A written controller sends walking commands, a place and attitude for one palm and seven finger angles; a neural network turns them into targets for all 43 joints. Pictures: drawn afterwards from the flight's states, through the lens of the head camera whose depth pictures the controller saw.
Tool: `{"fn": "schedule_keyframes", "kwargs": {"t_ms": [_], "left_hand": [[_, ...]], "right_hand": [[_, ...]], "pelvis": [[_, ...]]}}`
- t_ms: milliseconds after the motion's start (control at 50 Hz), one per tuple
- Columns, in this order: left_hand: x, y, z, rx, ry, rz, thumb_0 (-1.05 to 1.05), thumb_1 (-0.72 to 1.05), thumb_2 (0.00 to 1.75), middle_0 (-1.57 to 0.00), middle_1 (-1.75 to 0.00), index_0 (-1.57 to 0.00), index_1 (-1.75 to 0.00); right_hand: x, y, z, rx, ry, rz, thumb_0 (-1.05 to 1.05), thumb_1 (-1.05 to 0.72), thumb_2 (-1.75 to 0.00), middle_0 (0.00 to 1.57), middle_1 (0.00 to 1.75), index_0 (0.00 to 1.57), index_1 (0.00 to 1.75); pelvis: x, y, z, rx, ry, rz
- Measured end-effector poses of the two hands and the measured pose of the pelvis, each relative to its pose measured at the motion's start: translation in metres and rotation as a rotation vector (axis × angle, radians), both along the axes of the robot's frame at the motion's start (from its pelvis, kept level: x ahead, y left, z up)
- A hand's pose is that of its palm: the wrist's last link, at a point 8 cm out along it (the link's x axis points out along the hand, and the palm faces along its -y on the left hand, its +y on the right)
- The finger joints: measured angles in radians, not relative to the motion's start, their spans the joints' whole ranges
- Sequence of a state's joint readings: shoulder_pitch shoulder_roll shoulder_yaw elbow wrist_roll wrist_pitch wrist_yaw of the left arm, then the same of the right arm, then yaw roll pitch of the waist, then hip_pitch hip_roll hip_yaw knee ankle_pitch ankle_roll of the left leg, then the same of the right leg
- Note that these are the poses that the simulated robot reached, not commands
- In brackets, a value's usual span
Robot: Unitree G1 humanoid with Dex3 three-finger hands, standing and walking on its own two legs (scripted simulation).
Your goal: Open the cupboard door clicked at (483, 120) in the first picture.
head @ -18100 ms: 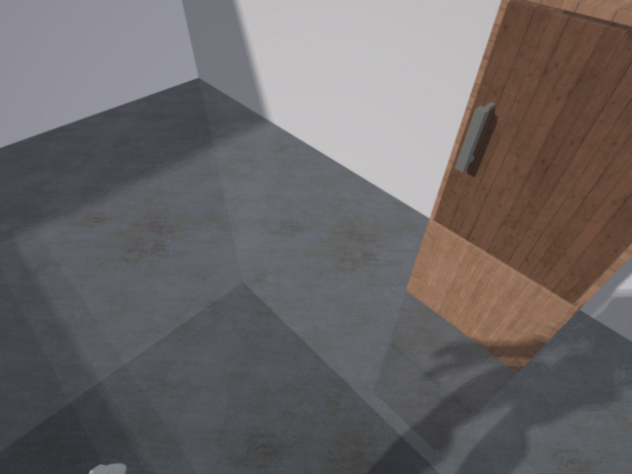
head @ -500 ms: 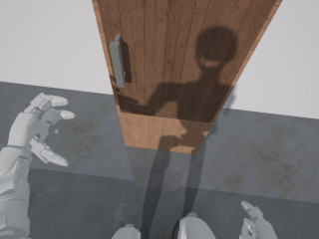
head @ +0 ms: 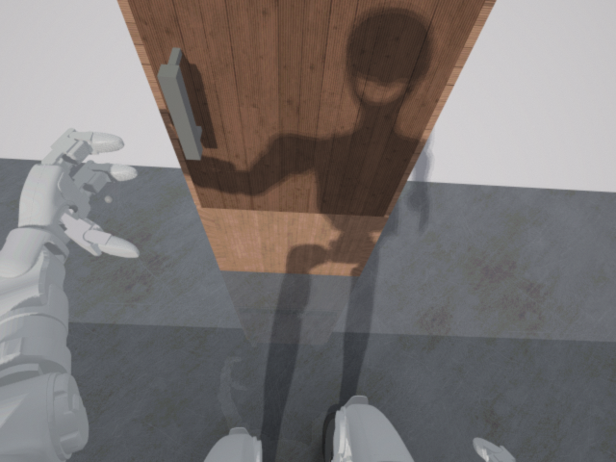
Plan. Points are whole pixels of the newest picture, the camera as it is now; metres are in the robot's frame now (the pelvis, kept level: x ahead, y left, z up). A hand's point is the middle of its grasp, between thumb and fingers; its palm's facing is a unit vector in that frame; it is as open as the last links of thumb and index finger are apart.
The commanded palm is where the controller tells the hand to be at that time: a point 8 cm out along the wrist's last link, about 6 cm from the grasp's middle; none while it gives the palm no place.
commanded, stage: move the hooked fingers beside the handle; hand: left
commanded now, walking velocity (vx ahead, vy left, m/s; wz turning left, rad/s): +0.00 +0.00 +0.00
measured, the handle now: (185, 107) +0.59 +0.17 +0.04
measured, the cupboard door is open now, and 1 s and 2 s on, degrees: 0 0 0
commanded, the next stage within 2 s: slide the fingers in behind the handle in 1.54 s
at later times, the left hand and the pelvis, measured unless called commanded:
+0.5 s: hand (128, 150) +0.50 +0.23 +0.06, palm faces -0.09 -1.00 -0.02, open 14.0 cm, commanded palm +0.49 +0.27 +0.05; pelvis +0.00 +0.00 -0.01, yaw -1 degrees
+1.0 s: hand (139, 130) +0.55 +0.22 +0.04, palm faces -0.08 -1.00 -0.03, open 14.0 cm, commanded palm +0.52 +0.26 +0.05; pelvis +0.01 +0.02 -0.01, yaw -3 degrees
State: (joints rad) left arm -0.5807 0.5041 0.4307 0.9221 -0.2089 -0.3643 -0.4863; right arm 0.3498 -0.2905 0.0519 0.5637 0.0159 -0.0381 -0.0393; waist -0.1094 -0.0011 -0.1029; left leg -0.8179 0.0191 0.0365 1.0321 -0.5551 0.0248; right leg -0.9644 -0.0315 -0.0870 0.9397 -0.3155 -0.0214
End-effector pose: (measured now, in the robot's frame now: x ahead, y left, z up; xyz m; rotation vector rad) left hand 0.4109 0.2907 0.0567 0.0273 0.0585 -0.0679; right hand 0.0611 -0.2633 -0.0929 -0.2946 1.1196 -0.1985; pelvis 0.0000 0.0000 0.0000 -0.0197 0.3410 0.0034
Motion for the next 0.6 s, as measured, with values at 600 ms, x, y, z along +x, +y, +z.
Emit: {"fn": "schedule_keyframes", "kwargs": {"t_ms": [600], "left_hand": [[0.095,-0.013,-0.001,0.000,0.002,-0.023,-0.01,-0.50,0.30,-0.30,-1.20,-0.30,-1.20]], "right_hand": [[-0.069,0.006,-0.009,-0.030,0.256,-0.095,0.01,-0.90,-0.90,0.20,0.30,0.20,0.30]], "pelvis": [[-0.004,0.007,-0.015,-0.027,0.102,-0.002]]}}
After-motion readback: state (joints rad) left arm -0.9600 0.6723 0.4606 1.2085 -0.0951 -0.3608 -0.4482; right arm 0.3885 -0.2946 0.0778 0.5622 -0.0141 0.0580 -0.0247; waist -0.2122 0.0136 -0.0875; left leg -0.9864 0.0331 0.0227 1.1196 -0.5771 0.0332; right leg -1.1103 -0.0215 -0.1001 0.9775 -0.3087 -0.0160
